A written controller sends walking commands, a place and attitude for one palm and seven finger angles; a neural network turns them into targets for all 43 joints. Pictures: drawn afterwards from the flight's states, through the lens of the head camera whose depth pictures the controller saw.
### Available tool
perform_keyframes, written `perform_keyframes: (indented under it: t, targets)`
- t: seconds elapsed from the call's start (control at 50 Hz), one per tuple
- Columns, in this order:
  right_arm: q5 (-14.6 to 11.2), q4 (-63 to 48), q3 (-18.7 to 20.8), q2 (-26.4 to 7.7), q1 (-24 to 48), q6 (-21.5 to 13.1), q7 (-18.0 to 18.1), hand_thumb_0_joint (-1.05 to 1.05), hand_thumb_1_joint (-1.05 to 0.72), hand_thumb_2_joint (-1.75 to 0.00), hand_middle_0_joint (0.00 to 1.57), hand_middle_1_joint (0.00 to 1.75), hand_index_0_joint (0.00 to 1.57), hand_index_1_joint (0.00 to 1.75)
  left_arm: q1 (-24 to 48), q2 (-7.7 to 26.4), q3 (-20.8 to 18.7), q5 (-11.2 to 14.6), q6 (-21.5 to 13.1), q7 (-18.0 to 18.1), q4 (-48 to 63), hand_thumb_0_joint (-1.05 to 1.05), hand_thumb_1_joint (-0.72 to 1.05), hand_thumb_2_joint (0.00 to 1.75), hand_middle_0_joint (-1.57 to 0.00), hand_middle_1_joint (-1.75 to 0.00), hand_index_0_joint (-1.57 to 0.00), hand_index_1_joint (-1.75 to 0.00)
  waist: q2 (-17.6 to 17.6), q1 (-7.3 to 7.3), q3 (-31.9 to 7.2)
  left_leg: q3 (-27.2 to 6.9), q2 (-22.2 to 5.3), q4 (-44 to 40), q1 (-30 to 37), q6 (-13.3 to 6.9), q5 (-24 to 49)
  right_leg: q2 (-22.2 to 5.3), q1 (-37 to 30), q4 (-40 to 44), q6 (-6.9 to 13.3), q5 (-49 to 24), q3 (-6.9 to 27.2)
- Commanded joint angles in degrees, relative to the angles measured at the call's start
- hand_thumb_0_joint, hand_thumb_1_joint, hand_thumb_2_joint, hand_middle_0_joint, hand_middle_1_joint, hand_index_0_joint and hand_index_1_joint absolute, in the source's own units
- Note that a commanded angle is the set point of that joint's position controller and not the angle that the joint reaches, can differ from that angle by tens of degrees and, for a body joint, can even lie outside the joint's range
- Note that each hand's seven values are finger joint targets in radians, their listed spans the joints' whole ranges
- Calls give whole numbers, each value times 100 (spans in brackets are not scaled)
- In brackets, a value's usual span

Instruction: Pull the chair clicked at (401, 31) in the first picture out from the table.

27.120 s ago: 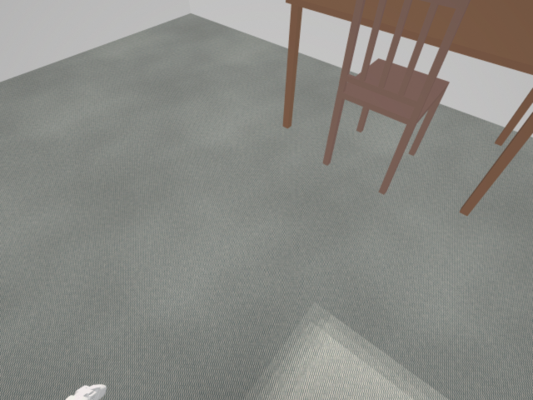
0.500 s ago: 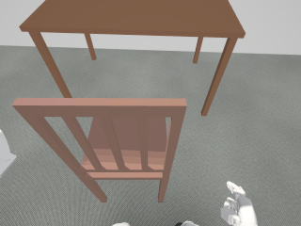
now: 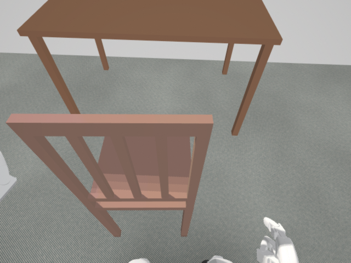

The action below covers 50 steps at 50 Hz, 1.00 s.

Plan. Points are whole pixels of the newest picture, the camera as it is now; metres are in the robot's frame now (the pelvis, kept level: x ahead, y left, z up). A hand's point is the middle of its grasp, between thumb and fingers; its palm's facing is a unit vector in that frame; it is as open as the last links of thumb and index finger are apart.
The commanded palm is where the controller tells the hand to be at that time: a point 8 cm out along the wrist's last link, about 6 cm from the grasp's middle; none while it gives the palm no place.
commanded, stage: step back with the hand held close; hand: left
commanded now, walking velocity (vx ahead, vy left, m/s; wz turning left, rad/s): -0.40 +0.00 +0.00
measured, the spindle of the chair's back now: (129, 171) +0.34 +0.15 -0.04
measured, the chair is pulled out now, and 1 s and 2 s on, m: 0.56 0.56 0.56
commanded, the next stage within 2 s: stop stepping back and stand still in 0.94 s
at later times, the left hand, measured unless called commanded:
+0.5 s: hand out of the picture +0.17 +0.26 +0.18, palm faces +0.41 -0.77 -0.49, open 7.4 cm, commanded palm +0.11 +0.31 +0.20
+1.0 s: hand out of the picture +0.08 +0.25 +0.19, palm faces +0.39 -0.79 -0.48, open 7.4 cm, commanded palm +0.02 +0.29 +0.20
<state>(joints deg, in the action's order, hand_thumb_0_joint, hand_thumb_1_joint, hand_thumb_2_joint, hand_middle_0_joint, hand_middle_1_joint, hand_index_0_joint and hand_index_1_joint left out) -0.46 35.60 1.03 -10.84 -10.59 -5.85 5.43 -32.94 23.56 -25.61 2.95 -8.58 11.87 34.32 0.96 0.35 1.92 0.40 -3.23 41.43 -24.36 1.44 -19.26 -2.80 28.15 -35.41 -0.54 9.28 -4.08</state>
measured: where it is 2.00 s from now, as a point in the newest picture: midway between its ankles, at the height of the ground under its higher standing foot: outside the picture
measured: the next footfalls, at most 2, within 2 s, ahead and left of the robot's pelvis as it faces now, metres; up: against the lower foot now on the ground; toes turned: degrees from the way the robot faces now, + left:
right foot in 0.64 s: +0.03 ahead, -0.15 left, +0.00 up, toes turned -3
right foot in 1.02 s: -0.09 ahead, -0.15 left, +0.01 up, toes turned +0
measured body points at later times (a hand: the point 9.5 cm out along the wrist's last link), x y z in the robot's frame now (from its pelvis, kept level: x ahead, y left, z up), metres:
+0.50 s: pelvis -0.02 +0.01 +0.01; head +0.01 +0.02 +0.45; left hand +0.14 +0.30 +0.20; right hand +0.16 -0.23 -0.08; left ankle +0.00 +0.13 -0.72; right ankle +0.06 -0.13 -0.71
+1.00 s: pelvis -0.12 -0.01 +0.01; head -0.09 +0.01 +0.46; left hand +0.05 +0.29 +0.21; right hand +0.05 -0.24 -0.07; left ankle -0.04 +0.12 -0.72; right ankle -0.10 -0.15 -0.71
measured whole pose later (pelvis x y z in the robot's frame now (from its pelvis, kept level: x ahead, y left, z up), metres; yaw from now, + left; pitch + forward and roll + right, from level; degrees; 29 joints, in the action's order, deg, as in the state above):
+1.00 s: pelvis -0.12 -0.01 +0.01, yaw -1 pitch +1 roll -3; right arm 0.2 37.0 1.3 -9.7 -10.8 -9.3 3.6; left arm -34.6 25.9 -26.0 4.4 -10.8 9.0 34.4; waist 0.6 0.6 2.7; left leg -1.5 -4.1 34.5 -24.2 0.7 -10.9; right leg 0.3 19.1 -34.2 -0.4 18.8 -1.6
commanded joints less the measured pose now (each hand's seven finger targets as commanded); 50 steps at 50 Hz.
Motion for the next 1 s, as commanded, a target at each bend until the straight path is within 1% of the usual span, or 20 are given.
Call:
perform_keyframes:
  t: [0.0, 0.04, 0.16, 0.22, 0.28, 0.34, 0.36, 0.4, 0.46, 0.48, 0.52, 0.56, 0.62, 0.66, 0.7, 0.76, 0.8, 0.84, 0.9, 0.98]
  targets:
    - [24, -738, 351, -711, 289, -247, 5, 0, -90, -90, 20, 30, 20, 30, 44, 1060, -745, -21, -318, 135, 1167, 0, 90, 90, -20, -30, -20, -30, -641, -40, -1148, -228, 16, -131, 142, -121, -874, -1317, -754, 1562, 693, 38, 1513]
    - [26, -742, 297, -681, 427, -181, -5, 0, -90, -90, 20, 30, 20, 30, -17, 1123, -825, -53, -298, 164, 1173, 0, 90, 90, -20, -30, -20, -30, -639, -18, -1145, -339, -61, -447, 364, -194, -566, -1250, -691, 1551, 643, 315, 1222]
    - [-29, -872, 265, -735, 753, -190, 128, 0, -90, -90, 20, 30, 20, 30, -113, 1023, -903, -43, -363, 147, 1000, 0, 90, 90, -20, -30, -20, -30, 1249, -13, -681, -1243, -1269, -2239, -1123, -622, -119, 48, -1592, -583, 13, 460, 264]
    - [-10, -764, 324, -709, 494, -336, 30, 0, -90, -90, 20, 30, 20, 30, -105, 810, -622, 29, -402, 13, 1120, 0, 90, 90, -20, -30, -20, -30, 714, 34, -978, -855, -1056, -1197, -48, -464, 1658, -232, -1294, 77, 156, -413, 429]
    - [9, -699, 380, -717, 318, -345, -16, 0, -90, -90, 20, 30, 20, 30, 97, 879, -513, 28, -423, -23, 1274, 0, 90, 90, -20, -30, -20, -30, -208, -87, -1270, -315, -245, -174, 342, -94, 843, -1001, -1184, 884, 598, -2100, 1315]
    - [-1, -675, 374, -597, 465, -213, -63, 0, -90, -90, 20, 30, 20, 30, -90, 1120, -696, 36, -328, 52, 1100, 0, 90, 90, -20, -30, -20, -30, -991, -20, -1249, -239, 146, 595, 525, -47, -642, -1754, -774, 1825, 941, -523, 1678]
    - [-7, -686, 357, -603, 554, -170, -46, 0, -90, -90, 20, 30, 20, 30, -162, 1245, -894, -4, -311, 88, 1036, 0, 90, 90, -20, -30, -20, -30, -750, -20, -1177, -319, 77, 273, 567, -75, -454, -1683, -708, 1705, 965, -577, 1560]
    - [-25, -726, 283, -602, 661, -109, -11, 0, -90, -90, 20, 30, 20, 30, -348, 1120, -880, -4, -360, 60, 1049, 0, 90, 90, -20, -30, -20, -30, -450, -8, -1022, -578, -271, -1172, 644, -250, 189, -989, -766, 1107, 497, -382, 872]
    - [0, -819, 300, -723, 861, -208, 86, 0, -90, -90, 20, 30, 20, 30, -265, 1227, -1049, 29, -506, 43, 1190, 0, 90, 90, -20, -30, -20, -30, 1637, -33, -865, -1571, -1521, -2496, -356, -721, 342, 91, -1093, -794, -42, 1149, 276]
    - [70, -794, 257, -630, 719, -259, 85, 0, -90, -90, 20, 30, 20, 30, -18, 1046, -845, 35, -497, 26, 1332, 0, 90, 90, -20, -30, -20, -30, 1596, -84, -806, -1564, -1629, -2388, -532, -841, 1018, 140, -1093, -1291, -12, 1576, 461]
    - [84, -648, 356, -693, 409, -421, -27, 0, -90, -90, 20, 30, 20, 30, 89, 852, -560, 39, -522, -73, 1353, 0, 90, 90, -20, -30, -20, -30, 1216, -11, -951, -1240, -1516, -1562, 715, -847, 3348, 78, -673, -542, 6, 1271, 484]
    - [27, -599, 385, -731, 345, -521, -106, 0, -90, -90, 20, 30, 20, 30, -95, 839, -488, 54, -495, -151, 1263, 0, 90, 90, -20, -30, -20, -30, 1117, 48, -1138, -1017, -1315, -1225, 1344, -619, 3840, 13, -975, 436, 72, 458, 262]
    - [51, -636, 272, -743, 482, -540, -156, 0, -90, -90, 20, 30, 20, 30, 21, 925, -529, 53, -564, -226, 1052, 0, 90, 90, -20, -30, -20, -30, 624, 62, -826, -727, -937, -878, 422, -316, 1460, -307, -1560, 1216, 245, -823, 386]
    - [-2, -687, 375, -752, 304, -460, -141, 0, -90, -90, 20, 30, 20, 30, 114, 1031, -521, 53, -544, -232, 956, 0, 90, 90, -20, -30, -20, -30, -657, -44, -849, -181, -65, 45, 235, 19, -369, -1153, -931, 1564, 782, -811, 1531]
    - [-5, -670, 323, -578, 497, -338, -146, 0, -90, -90, 20, 30, 20, 30, 7, 1112, -606, 83, -463, -122, 987, 0, 90, 90, -20, -30, -20, -30, -843, -32, -991, -256, 104, 888, 557, 5, -534, -1785, -514, 1946, 1084, -179, 1738]
    - [-52, -754, 221, -550, 773, -253, -61, 0, -90, -90, 20, 30, 20, 30, -233, 1307, -932, 41, -499, -46, 922, 0, 90, 90, -20, -30, -20, -30, -573, -42, -896, -351, -60, -834, 714, -90, 34, -1212, -764, 1224, 645, -544, 937]
    - [-58, -797, 284, -693, 743, -275, 7, 0, -90, -90, 20, 30, 20, 30, -378, 1133, -883, 66, -618, -58, 1071, 0, 90, 90, -20, -30, -20, -30, 504, 34, -837, -1172, -913, -1975, 573, -446, 1017, -206, -807, 399, 109, 13, 428]
    - [48, -824, 263, -694, 702, -436, 7, 0, -90, -90, 20, 30, 20, 30, -222, 1235, -967, 110, -669, -101, 1312, 0, 90, 90, -20, -30, -20, -30, 1821, -74, -830, -1764, -1655, -2736, -458, -789, 237, 245, -1120, -1183, -32, 1837, 410]
    - [78, -587, 357, -741, 328, -586, -92, 0, -90, -90, 20, 30, 20, 30, -12, 949, -604, 106, -639, -171, 1365, 0, 90, 90, -20, -30, -20, -30, 1254, 3, -910, -1377, -1470, -1817, 731, -884, 2824, 183, -777, -465, -35, 1498, 548]
    - [14, -623, 308, -808, 400, -710, -200, 0, -90, -90, 20, 30, 20, 30, -274, 948, -555, 111, -666, -291, 1101, 0, 90, 90, -20, -30, -20, -30, 1144, 88, -775, -1044, -1061, -1479, 435, -524, 951, 79, -1618, 1209, 87, 112, 248]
